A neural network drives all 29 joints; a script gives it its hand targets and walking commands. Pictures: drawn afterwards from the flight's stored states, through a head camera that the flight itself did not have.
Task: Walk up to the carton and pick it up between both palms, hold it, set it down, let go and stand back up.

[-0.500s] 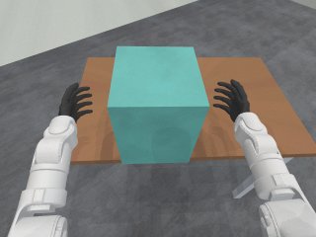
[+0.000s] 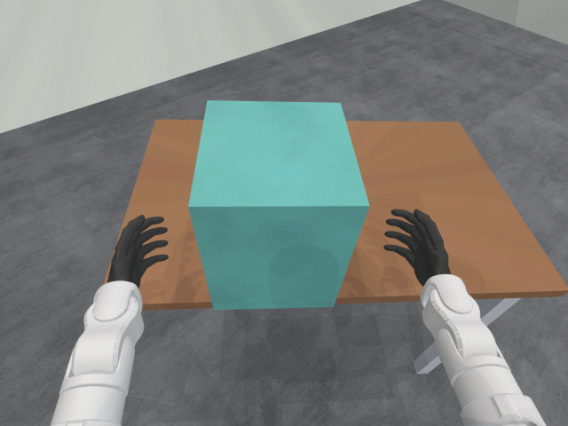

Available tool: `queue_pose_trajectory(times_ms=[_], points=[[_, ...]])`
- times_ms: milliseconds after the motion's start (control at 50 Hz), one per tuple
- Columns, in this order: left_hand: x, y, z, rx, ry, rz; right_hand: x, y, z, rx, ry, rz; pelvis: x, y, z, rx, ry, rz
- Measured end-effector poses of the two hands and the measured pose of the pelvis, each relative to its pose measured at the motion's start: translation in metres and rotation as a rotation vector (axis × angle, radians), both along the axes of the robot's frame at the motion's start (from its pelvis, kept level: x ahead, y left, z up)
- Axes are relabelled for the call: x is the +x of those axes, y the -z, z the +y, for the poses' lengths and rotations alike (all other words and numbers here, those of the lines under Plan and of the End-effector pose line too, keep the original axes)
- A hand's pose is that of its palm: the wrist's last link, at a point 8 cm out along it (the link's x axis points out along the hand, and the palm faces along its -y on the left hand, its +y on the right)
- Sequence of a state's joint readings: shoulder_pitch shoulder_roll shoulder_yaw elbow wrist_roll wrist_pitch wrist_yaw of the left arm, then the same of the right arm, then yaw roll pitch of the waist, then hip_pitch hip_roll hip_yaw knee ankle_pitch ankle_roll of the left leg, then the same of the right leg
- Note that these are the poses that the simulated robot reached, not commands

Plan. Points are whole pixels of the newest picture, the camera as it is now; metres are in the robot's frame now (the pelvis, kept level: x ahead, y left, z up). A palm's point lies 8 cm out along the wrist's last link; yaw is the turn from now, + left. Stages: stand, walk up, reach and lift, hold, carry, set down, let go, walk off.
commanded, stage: set down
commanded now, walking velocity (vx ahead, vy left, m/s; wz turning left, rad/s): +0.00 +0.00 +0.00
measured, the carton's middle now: (274, 210) +0.44 +0.03 +0.02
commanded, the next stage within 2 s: let go in 1.56 s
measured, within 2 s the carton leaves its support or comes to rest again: neither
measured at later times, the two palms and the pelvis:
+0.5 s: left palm (125, 336) +0.22 +0.23 -0.01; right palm (423, 334) +0.24 -0.19 -0.01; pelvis +0.01 +0.00 +0.00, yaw +0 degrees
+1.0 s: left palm (124, 363) +0.20 +0.23 -0.04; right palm (422, 364) +0.21 -0.19 -0.04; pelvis +0.02 +0.01 +0.00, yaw -1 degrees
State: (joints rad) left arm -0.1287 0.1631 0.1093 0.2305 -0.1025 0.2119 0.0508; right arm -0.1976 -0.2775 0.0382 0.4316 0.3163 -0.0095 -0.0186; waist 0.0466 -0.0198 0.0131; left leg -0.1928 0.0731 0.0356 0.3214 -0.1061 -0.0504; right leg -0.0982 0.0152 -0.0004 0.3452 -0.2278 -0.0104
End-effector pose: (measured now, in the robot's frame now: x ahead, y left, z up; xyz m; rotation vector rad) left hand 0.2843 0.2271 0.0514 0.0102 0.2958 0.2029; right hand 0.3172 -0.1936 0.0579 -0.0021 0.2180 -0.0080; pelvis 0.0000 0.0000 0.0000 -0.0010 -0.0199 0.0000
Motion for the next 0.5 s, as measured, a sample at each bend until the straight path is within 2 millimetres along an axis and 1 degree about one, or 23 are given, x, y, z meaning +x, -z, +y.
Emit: queue_pose_trajectory(times_ms=[120, 300, 500], points=[[-0.016, 0.016, 0.000, 0.005, -0.006, 0.014, -0.018, 0.019, 0.002, -0.008, 0.001, 0.009, 0.004, 0.000, -0.001, 0.003, -0.006, -0.007], [-0.034, 0.032, 0.000, 0.021, -0.001, 0.001, -0.042, 0.038, 0.001, -0.017, 0.017, 0.014, 0.011, 0.000, -0.001, 0.006, -0.004, -0.013], [-0.061, 0.060, 0.001, 0.025, 0.002, 0.041, -0.075, 0.066, 0.004, -0.032, 0.024, 0.069, 0.014, 0.001, 0.002, 0.006, 0.001, -0.039]])
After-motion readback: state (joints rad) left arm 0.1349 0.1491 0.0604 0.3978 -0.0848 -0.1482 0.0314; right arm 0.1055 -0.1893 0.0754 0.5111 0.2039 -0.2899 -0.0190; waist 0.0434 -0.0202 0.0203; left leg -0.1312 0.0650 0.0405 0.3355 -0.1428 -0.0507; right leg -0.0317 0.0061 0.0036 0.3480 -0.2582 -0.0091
